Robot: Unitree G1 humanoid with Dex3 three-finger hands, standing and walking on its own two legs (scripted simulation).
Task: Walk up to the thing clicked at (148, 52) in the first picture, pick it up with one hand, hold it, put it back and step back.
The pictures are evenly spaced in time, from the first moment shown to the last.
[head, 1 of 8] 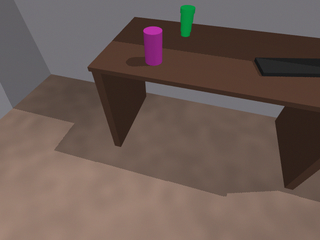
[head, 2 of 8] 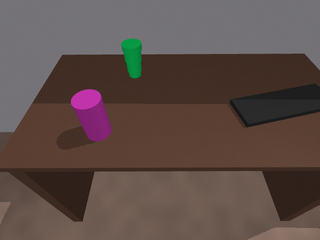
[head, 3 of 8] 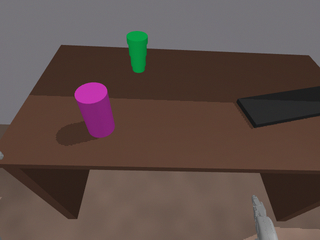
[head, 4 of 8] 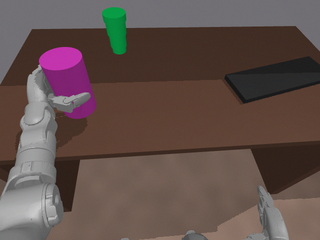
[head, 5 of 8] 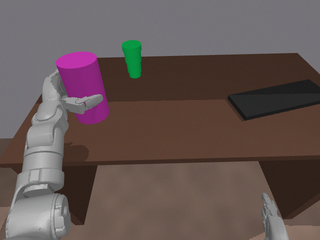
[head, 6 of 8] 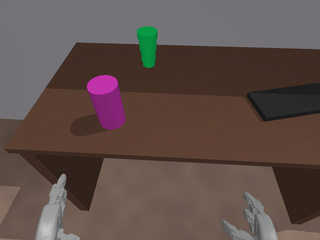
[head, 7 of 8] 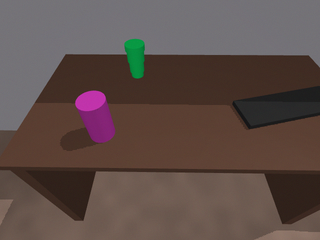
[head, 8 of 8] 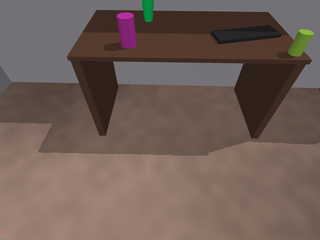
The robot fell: no
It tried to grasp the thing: yes
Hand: left
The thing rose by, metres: 0.24
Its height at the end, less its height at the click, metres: +0.00
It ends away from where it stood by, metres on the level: 0.01
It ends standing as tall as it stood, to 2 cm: yes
